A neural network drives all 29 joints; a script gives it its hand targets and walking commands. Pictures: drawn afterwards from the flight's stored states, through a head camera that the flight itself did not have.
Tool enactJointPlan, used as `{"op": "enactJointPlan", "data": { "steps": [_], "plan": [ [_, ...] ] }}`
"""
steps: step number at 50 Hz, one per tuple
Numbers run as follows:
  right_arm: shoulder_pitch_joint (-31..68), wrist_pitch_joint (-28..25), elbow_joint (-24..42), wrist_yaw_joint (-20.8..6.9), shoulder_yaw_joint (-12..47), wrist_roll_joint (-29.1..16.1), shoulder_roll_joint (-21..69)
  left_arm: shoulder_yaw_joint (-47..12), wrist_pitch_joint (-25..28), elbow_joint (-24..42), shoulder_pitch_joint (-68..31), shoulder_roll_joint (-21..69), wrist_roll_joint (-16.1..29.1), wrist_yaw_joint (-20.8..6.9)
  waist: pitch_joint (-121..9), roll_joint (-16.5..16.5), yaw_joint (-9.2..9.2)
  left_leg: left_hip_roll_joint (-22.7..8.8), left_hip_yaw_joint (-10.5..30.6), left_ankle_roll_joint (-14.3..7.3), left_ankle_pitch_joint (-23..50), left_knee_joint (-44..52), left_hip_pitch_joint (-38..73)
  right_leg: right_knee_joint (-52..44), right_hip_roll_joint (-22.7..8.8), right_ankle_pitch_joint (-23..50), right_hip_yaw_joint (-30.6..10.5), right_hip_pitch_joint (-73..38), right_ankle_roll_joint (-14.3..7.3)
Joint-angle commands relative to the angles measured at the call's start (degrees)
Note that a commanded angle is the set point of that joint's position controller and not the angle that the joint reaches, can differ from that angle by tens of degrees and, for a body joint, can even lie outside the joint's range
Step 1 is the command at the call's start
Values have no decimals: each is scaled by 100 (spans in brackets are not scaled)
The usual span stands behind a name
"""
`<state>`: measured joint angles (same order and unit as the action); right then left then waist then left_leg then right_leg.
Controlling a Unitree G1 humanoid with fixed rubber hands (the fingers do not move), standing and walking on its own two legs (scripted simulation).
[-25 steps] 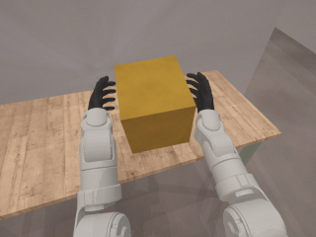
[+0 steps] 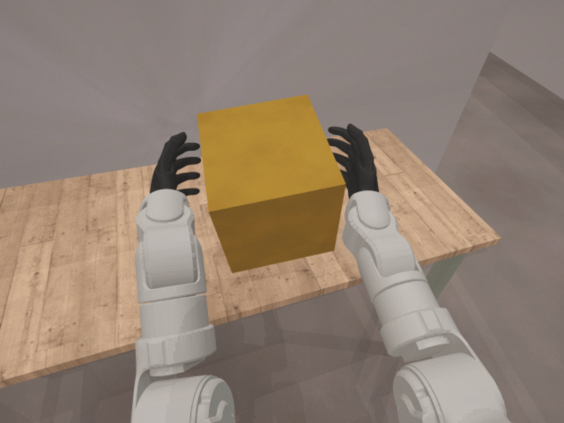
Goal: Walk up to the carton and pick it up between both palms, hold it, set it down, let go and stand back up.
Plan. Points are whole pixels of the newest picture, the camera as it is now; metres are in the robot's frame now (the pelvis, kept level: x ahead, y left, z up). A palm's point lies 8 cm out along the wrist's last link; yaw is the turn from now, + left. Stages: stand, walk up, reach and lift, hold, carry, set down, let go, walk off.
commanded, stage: hold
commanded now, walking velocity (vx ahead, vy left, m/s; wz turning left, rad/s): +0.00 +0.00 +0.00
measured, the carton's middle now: (269, 185) +0.41 +0.00 +0.14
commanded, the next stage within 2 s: none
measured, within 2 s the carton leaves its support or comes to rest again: neither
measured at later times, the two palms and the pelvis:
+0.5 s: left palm (169, 197) +0.35 +0.13 +0.18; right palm (361, 188) +0.36 -0.12 +0.17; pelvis +0.00 +0.00 +0.00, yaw +0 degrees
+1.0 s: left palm (165, 197) +0.36 +0.14 +0.17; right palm (354, 186) +0.36 -0.11 +0.17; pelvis +0.01 +0.00 +0.00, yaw +1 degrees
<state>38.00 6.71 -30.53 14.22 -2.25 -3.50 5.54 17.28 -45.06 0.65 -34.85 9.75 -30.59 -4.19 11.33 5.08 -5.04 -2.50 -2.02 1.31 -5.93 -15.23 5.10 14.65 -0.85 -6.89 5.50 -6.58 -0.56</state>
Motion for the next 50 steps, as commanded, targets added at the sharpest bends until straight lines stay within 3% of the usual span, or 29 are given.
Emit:
{"op": "enactJointPlan", "data": {
  "steps": [1, 10, 15, 20, 26, 27, 29, 36, 50],
  "plan": [
    [3065, -341, 1172, -773, 1656, -146, 1902, -2016, 436, 473, -2854, 1949, 888, -773, -2129, -434, -73, 258, -451, -245, 495, 118, 507, -160, 300, 285, 395, -244, 188],
    [2948, -420, 1491, -697, 1982, -317, 1923, -2243, 491, 793, -2692, 1930, 973, -758, -2439, -442, -111, 285, -402, -187, 1127, -98, 706, -80, 303, 990, 387, -445, 219],
    [2883, -354, 1500, -667, 1992, -322, 1912, -2188, 439, 737, -2620, 1880, 933, -793, -2172, -414, -99, 296, -416, -225, 818, 16, 528, -113, 271, 805, 370, -461, 235],
    [2824, -349, 1585, -660, 2042, -353, 1884, -2272, 441, 883, -2641, 1894, 975, -797, -2257, -445, -142, 274, -398, -187, 1011, -37, 656, -110, 285, 910, 383, -461, 217],
    [2916, -373, 1502, -707, 1878, -243, 1839, -2186, 422, 654, -2635, 1921, 928, -794, -2092, -442, -114, 248, -428, -252, 583, 93, 512, -172, 278, 468, 392, -328, 174],
    [3157, -318, 1418, -691, 1779, -112, 2068, -2006, 435, 460, -2891, 2014, 909, -785, -1981, -240, -79, 374, -493, -348, 17, 190, 164, -258, 182, -15, 345, -285, 188],
    [3098, -306, 1332, -749, 1645, -22, 2144, -1924, 454, 430, -2946, 1997, 834, -754, -1923, -291, -53, 331, -523, -406, -197, 344, 113, -215, 192, -266, 342, -224, 172],
    [3073, -378, 1483, -606, 1973, -254, 2072, -2103, 434, 703, -2805, 2024, 893, -767, -2556, -395, -156, 342, -394, -225, 1008, -174, 731, -93, 269, 1013, 384, -516, 179],
    [2862, -351, 1598, -644, 1939, -268, 1924, -2318, 404, 860, -2642, 2038, 894, -781, -2178, -531, -255, 271, -386, -107, 1116, -90, 620, -84, 320, 725, 457, -466, 136]
  ]
}}
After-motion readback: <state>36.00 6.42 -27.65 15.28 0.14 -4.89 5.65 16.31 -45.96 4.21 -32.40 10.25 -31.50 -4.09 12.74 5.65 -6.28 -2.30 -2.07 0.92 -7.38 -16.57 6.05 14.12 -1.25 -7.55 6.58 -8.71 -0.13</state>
